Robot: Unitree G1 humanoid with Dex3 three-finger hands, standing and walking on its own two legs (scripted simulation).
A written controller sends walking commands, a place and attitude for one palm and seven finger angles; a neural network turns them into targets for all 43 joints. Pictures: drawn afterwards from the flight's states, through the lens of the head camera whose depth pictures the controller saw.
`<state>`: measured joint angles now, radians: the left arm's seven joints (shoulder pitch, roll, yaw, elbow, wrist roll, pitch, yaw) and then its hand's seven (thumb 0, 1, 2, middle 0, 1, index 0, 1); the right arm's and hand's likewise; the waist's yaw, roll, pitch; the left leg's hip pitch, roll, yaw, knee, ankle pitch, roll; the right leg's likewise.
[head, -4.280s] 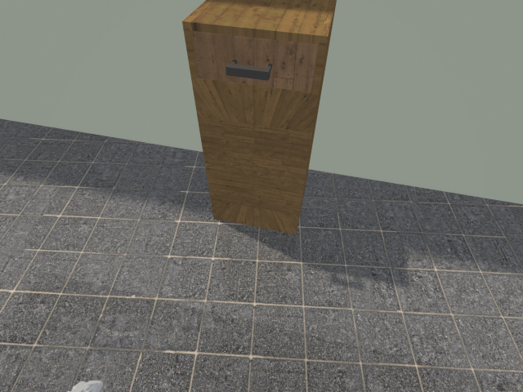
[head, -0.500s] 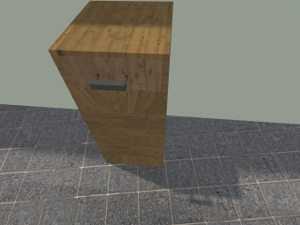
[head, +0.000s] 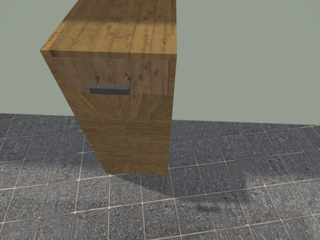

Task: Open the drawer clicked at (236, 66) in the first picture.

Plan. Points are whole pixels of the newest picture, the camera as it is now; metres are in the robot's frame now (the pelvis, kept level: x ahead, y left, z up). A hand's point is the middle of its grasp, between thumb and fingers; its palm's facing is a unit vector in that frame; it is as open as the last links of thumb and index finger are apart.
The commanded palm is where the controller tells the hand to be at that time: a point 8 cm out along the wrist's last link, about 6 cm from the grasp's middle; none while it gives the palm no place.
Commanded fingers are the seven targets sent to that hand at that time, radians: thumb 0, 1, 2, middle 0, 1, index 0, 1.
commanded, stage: look again from close up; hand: left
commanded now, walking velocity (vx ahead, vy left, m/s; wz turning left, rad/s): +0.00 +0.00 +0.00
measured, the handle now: (111, 84) +0.56 +0.19 +0.05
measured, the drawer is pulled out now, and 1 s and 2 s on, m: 0.00 0.00 0.00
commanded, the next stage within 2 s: raise the hand with hooked fingers in 0.46 s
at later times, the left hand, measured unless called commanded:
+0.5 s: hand out of the picture +0.02 +0.16 -0.17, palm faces +0.05 -0.97 -0.24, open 7.3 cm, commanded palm none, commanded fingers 0.00 0.90 0.90 -0.20 -0.30 -0.20 -0.30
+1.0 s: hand (82, 236) +0.14 +0.19 -0.05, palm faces +0.01 -0.16 -0.99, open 8.7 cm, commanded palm +0.14 +0.21 +0.02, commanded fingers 0.00 0.36 0.67 -0.24 -0.64 -0.24 -0.64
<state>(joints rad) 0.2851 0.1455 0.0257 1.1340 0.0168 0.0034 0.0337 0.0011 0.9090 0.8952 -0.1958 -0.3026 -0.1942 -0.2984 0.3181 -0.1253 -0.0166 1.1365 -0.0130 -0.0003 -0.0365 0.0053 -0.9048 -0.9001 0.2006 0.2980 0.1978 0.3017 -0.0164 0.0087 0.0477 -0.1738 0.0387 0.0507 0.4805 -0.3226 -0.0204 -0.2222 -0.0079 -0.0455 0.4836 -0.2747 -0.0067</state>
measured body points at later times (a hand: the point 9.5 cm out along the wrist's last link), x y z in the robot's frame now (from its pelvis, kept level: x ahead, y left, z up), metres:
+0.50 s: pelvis +0.00 -0.03 +0.00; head +0.00 -0.05 +0.45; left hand +0.02 +0.21 -0.15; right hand +0.00 -0.24 -0.17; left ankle -0.05 +0.13 -0.74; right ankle -0.02 -0.11 -0.74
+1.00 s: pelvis -0.05 +0.00 -0.04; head -0.03 -0.02 +0.41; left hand +0.13 +0.20 +0.01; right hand +0.22 -0.23 -0.08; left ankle -0.05 +0.13 -0.74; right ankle -0.02 -0.11 -0.74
